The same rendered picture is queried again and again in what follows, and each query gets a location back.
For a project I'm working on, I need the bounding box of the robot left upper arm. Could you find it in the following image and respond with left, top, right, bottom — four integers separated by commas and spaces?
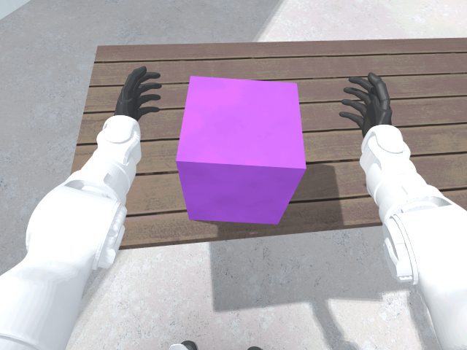
0, 185, 127, 350

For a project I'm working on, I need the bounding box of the left robot forearm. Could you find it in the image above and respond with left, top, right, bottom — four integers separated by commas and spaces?
26, 115, 142, 252

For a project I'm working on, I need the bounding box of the robot right upper arm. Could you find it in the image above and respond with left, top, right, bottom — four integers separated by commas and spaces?
382, 205, 467, 350

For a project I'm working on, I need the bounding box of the right robot forearm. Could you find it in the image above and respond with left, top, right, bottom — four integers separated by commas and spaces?
360, 125, 467, 224

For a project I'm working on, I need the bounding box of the robot left hand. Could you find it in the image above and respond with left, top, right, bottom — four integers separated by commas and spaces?
114, 66, 162, 122

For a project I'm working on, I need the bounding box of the robot right hand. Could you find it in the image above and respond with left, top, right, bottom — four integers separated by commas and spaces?
339, 72, 393, 138

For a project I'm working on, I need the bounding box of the table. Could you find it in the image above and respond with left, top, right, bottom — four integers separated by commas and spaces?
70, 38, 467, 250

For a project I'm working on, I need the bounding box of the carton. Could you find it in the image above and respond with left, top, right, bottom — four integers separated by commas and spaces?
176, 76, 306, 225

